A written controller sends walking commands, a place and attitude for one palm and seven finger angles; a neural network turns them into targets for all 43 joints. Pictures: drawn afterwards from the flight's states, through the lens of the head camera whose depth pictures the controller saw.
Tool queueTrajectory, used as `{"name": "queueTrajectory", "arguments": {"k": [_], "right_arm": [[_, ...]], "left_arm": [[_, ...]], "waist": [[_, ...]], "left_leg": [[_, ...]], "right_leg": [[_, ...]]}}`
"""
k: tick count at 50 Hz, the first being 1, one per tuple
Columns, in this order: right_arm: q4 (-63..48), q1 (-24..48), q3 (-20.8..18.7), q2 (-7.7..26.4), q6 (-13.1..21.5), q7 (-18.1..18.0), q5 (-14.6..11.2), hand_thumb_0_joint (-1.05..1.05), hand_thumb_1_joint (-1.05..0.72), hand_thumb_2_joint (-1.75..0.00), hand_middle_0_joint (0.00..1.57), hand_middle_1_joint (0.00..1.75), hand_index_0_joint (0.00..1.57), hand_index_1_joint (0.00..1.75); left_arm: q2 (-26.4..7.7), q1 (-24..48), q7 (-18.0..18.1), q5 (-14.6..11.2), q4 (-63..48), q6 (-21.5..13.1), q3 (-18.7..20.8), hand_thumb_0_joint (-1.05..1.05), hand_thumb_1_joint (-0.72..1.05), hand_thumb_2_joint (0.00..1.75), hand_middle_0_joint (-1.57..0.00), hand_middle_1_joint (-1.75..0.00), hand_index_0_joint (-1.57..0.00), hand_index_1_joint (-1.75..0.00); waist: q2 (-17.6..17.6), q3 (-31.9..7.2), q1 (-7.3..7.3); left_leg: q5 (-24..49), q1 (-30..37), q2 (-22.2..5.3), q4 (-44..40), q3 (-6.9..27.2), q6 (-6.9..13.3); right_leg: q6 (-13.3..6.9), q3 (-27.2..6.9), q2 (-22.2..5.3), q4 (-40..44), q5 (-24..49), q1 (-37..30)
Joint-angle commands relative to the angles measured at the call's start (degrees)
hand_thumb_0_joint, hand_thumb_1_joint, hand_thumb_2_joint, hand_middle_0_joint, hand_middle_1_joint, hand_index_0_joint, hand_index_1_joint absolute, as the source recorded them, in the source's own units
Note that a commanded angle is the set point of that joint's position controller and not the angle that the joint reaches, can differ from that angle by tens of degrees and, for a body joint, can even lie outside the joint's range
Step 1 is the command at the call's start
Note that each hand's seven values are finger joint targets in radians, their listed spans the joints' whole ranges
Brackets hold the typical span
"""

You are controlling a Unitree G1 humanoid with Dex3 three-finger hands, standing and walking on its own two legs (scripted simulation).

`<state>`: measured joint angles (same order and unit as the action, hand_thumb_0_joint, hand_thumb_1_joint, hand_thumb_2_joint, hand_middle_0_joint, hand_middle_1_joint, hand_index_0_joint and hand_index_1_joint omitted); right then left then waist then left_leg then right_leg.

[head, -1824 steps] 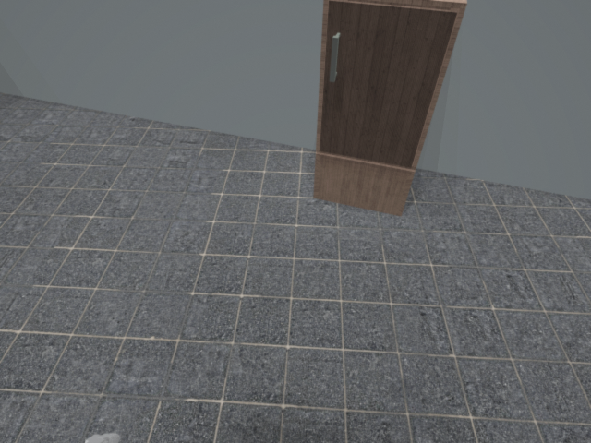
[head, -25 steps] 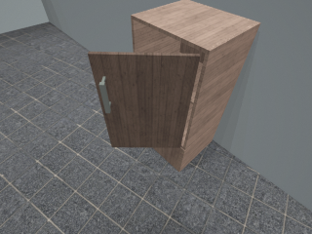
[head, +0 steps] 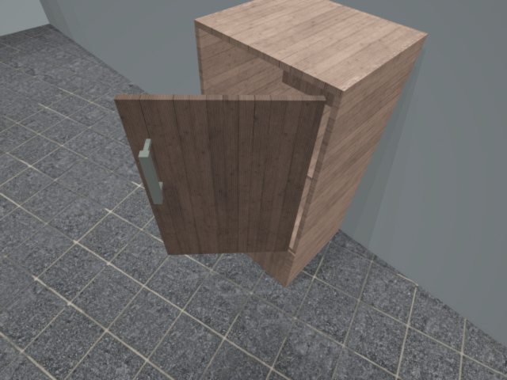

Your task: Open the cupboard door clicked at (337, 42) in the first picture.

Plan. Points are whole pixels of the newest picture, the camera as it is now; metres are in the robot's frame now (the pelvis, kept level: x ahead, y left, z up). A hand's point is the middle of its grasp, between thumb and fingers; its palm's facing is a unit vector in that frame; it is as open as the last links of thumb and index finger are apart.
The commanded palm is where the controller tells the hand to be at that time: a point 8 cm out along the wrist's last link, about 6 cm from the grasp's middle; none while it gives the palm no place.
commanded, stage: come to a stop and stand still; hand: left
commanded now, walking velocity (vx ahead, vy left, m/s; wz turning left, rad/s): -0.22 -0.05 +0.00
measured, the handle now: (153, 172) +0.53 +0.25 -0.03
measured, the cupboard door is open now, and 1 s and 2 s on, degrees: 47 47 47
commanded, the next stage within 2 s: look again from close up in 1.10 s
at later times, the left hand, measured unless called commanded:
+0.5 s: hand out of the picture +0.10 +0.18 -0.18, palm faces +0.09 -0.98 -0.17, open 7.3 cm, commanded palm none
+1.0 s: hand out of the picture -0.01 +0.16 -0.17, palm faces +0.01 -0.98 -0.18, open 7.4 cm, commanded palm none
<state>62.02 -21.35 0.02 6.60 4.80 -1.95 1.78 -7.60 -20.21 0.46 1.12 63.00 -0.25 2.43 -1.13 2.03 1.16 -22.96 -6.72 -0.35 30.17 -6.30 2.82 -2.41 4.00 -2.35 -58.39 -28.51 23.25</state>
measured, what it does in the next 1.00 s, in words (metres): steps on the spot: right foot, then left foot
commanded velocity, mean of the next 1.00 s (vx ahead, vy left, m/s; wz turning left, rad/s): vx -0.04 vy -0.01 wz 0.00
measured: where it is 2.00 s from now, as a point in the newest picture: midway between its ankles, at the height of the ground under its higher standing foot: outside the picture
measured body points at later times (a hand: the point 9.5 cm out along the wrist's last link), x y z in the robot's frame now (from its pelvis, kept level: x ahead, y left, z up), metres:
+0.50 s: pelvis +0.02 +0.00 -0.01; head +0.04 +0.02 +0.44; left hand +0.10 +0.23 -0.17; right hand +0.10 -0.25 -0.14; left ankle +0.02 +0.11 -0.73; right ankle +0.14 -0.13 -0.73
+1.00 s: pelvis +0.00 +0.00 +0.00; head +0.02 +0.00 +0.45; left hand -0.01 +0.22 -0.15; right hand -0.01 -0.22 -0.16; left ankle +0.03 +0.11 -0.73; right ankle -0.03 -0.11 -0.73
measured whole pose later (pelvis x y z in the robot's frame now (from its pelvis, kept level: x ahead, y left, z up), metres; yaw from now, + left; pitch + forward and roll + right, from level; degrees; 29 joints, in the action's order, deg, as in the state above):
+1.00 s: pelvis +0.00 +0.00 +0.00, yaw +1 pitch +0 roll -1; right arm 60.6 -18.1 -0.7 9.3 -0.7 -0.8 1.1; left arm -6.7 -19.1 2.2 0.8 62.0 -0.7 -0.7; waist 2.4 1.6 1.8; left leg -14.6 -17.9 -2.1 32.2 -3.9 1.4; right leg -0.6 2.0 1.3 -27.7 -18.0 10.0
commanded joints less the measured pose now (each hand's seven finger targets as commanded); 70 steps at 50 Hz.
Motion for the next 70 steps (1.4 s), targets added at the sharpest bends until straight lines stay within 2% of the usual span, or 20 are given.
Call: {"name": "queueTrajectory", "arguments": {"k": [1,7,10,12,19,23,24,25,26,29,31,36,41,43,44,45,46,51,55,70], "right_arm": [[1.3,-7.5,-1.5,7.7,0.0,-0.5,0.2,0.0,-0.9,-0.9,0.2,0.3,0.2,0.3],[0.7,-3.0,-1.9,9.1,-1.8,-0.6,-1.1,0.0,-0.9,-0.9,0.2,0.3,0.2,0.3],[-0.2,-9.0,-3.4,5.1,-3.3,-0.5,-2.2,0.0,-0.9,-0.9,0.2,0.3,0.2,0.3],[-1.6,-3.7,-3.3,4.0,-4.9,-0.6,-2.0,0.0,-0.9,-0.9,0.2,0.3,0.2,0.3],[-3.5,-1.1,-3.3,3.9,-6.7,1.1,-0.9,0.0,-0.9,-0.9,0.2,0.3,0.2,0.3],[-3.5,-6.4,-3.1,3.8,-5.7,1.3,-0.9,0.0,-0.9,-0.9,0.2,0.3,0.2,0.3],[-3.6,-6.9,-3.2,5.5,-5.2,1.1,-0.7,0.0,-0.9,-0.9,0.2,0.3,0.2,0.3],[-5.5,-4.3,-3.6,9.2,-4.6,0.9,0.1,0.0,-0.9,-0.9,0.2,0.3,0.2,0.3],[-8.6,1.3,-3.8,12.0,-4.7,0.8,0.5,0.0,-0.9,-0.9,0.2,0.3,0.2,0.3],[-9.2,9.6,-2.6,9.3,-3.5,0.1,0.2,0.0,-0.9,-0.9,0.2,0.3,0.2,0.3],[-8.3,7.9,-2.5,8.5,-3.0,-0.1,-0.2,0.0,-0.9,-0.9,0.2,0.3,0.2,0.3],[-4.4,0.1,-2.9,9.2,-3.3,-0.7,0.1,0.0,-0.9,-0.9,0.2,0.3,0.2,0.3],[-2.1,0.4,-3.1,10.3,-3.6,-0.8,-0.5,0.0,-0.9,-0.9,0.2,0.3,0.2,0.3],[-1.2,0.7,-2.4,7.9,-3.3,-0.5,-1.2,0.0,-0.9,-0.9,0.2,0.3,0.2,0.3],[-5.6,7.8,-2.1,10.1,-2.7,-0.1,-1.9,0.0,-0.9,-0.9,0.2,0.3,0.2,0.3],[-6.2,4.9,-1.7,7.0,-3.8,0.8,-1.4,0.0,-0.9,-0.9,0.2,0.3,0.2,0.3],[-5.4,4.2,-1.6,6.8,-4.4,1.5,-0.5,0.0,-0.9,-0.9,0.2,0.3,0.2,0.3],[-4.1,0.3,-1.0,6.8,-3.3,1.0,-0.6,0.0,-0.9,-0.9,0.2,0.3,0.2,0.3],[-3.7,1.0,-0.6,6.8,-3.4,0.8,-0.8,0.0,-0.9,-0.9,0.2,0.3,0.2,0.3],[-0.5,3.5,-0.4,7.4,-3.2,0.6,-1.1,0.0,-0.9,-0.9,0.2,0.3,0.2,0.3]], "left_arm": [[-0.9,9.5,-1.0,0.0,-8.7,-1.9,0.1,0.0,0.9,0.9,-0.2,-0.3,-0.2,-0.3],[-6.0,-1.8,0.8,-0.1,-5.0,-1.4,0.8,0.0,0.9,0.9,-0.2,-0.3,-0.2,-0.3],[-14.2,-5.6,1.8,-0.2,-5.1,-1.7,2.3,0.0,0.9,0.9,-0.2,-0.3,-0.2,-0.3],[-12.4,0.8,2.4,0.0,-7.2,-1.1,2.2,0.0,0.9,0.9,-0.2,-0.3,-0.2,-0.3],[-13.3,8.9,2.2,1.0,-11.7,1.2,2.8,0.0,0.9,0.9,-0.2,-0.3,-0.2,-0.3],[-12.4,11.1,1.9,0.7,-12.8,2.2,2.8,0.0,0.9,0.9,-0.2,-0.3,-0.2,-0.3],[-9.9,10.5,1.6,0.3,-13.2,2.6,2.0,0.0,0.9,0.9,-0.2,-0.3,-0.2,-0.3],[-5.6,9.6,1.2,-0.4,-13.8,2.9,1.1,0.0,0.9,0.9,-0.2,-0.3,-0.2,-0.3],[-5.4,9.5,1.2,-0.1,-14.2,3.0,0.9,0.0,0.9,0.9,-0.2,-0.3,-0.2,-0.3],[-4.9,3.7,0.1,0.5,-9.1,2.2,1.2,0.0,0.9,0.9,-0.2,-0.3,-0.2,-0.3],[-4.2,1.9,-0.1,0.4,-7.4,1.6,0.6,0.0,0.9,0.9,-0.2,-0.3,-0.2,-0.3],[-3.6,5.5,0.1,0.2,-7.2,1.1,-0.3,0.0,0.9,0.9,-0.2,-0.3,-0.2,-0.3],[-3.2,-0.1,0.5,-0.4,-3.7,0.6,-0.6,0.0,0.9,0.9,-0.2,-0.3,-0.2,-0.3],[-4.8,-2.7,1.0,-0.4,-1.7,-0.1,-0.7,0.0,0.9,0.9,-0.2,-0.3,-0.2,-0.3],[-6.6,-6.6,3.5,0.9,-0.6,-0.7,-1.8,0.0,0.9,0.9,-0.2,-0.3,-0.2,-0.3],[-8.8,-0.9,2.9,-0.1,-3.0,-1.2,-2.1,0.0,0.9,0.9,-0.2,-0.3,-0.2,-0.3],[-8.5,0.5,2.6,0.0,-3.7,-1.9,-1.8,0.0,0.9,0.9,-0.2,-0.3,-0.2,-0.3],[-5.8,-0.6,2.4,-0.1,-3.9,-2.2,-2.1,0.0,0.9,0.9,-0.2,-0.3,-0.2,-0.3],[-5.8,-0.8,2.3,-0.4,-3.4,-1.9,-2.4,0.0,0.9,0.9,-0.2,-0.3,-0.2,-0.3],[-8.0,-1.1,2.2,-0.5,-3.2,-1.9,-2.3,0.0,0.9,0.9,-0.2,-0.3,-0.2,-0.3]], "waist": [[8.0,7.3,0.68],[3.5,0.2,-5.68],[-11.4,-10.3,-4.11],[-14.4,-7.6,-3.76],[-8.9,-4.7,-1.55],[-7.6,-3.1,2.05],[-0.5,-1.3,2.13],[15.9,2.0,1.78],[18.5,5.3,0.71],[7.9,4.2,-3.56],[6.8,3.2,-2.83],[6.5,1.4,1.55],[7.0,-3.5,-0.5],[2.6,-3.8,-1.16],[3.4,0.5,-3.48],[1.5,-0.8,0.98],[-2.9,-1.0,0.69],[3.4,0.6,0.42],[-2.1,3.7,-0.21],[-0.3,2.0,-0.94]], "left_leg": [[39.5,4.2,-15.4,-14.7,12.3,10.0],[42.3,-3.1,-9.3,-1.7,5.4,1.9],[-13.2,-12.8,2.3,25.4,3.4,-2.7],[-15.2,-14.9,-0.3,35.0,8.0,-2.7],[-5.1,-11.3,0.2,23.2,3.1,-3.8],[4.7,0.9,1.1,0.1,1.1,-2.7],[2.3,2.2,-1.2,-7.7,4.4,-2.1],[-9.7,-6.4,-12.7,-19.0,21.3,1.9],[-13.6,-17.5,-19.9,-24.9,29.5,6.2],[-5.7,-17.9,-13.5,-21.6,19.1,5.7],[2.5,-11.3,-12.0,-20.3,14.4,5.2],[17.7,0.8,-15.3,-17.2,17.1,7.3],[29.0,0.9,-13.3,-10.8,15.4,5.3],[23.3,-5.2,-9.2,-7.6,11.1,1.4],[23.2,-3.9,-7.2,1.6,6.9,-1.4],[4.2,-5.9,-4.0,-0.1,5.6,-2.4],[5.3,-6.2,-3.2,1.9,4.8,-2.7],[14.1,-8.0,-5.6,-2.8,8.1,-0.5],[11.2,-8.7,-5.1,-4.4,7.2,-0.8],[15.9,-4.1,-5.4,-6.1,5.5,-1.4]], "right_leg": [[0.4,-0.2,-3.0,5.8,4.8,12.8],[1.2,1.1,-0.8,30.2,31.2,-16.5],[-11.8,-17.7,-23.1,29.3,79.8,-27.2],[-14.3,-19.2,-22.9,32.7,66.6,-17.7],[-8.6,-13.1,-16.0,40.4,23.5,-3.2],[-3.8,-10.9,-11.1,39.2,2.0,5.4],[-1.1,-7.7,-7.2,33.1,-1.5,8.7],[2.4,-2.2,-0.4,21.5,-1.3,9.8],[3.0,-2.6,1.4,13.0,-0.1,6.6],[2.5,-6.3,1.4,2.9,9.6,2.0],[3.1,-5.0,1.3,4.7,10.9,3.0],[3.2,-3.3,0.4,17.8,2.8,1.6],[2.4,-2.7,0.8,34.1,11.1,-10.3],[1.2,-6.1,-2.6,39.3,21.5,-18.6],[1.1,-10.0,-4.7,41.4,30.4,-9.5],[-1.1,-10.7,-5.7,42.4,4.5,-6.5],[-2.2,-11.2,-4.8,42.2,3.4,-5.4],[-1.4,-7.6,-1.7,35.1,13.2,-7.1],[-1.0,-8.7,-2.0,36.1,12.2,-6.5],[-0.2,-9.8,-3.0,37.4,22.4,-9.3]]}}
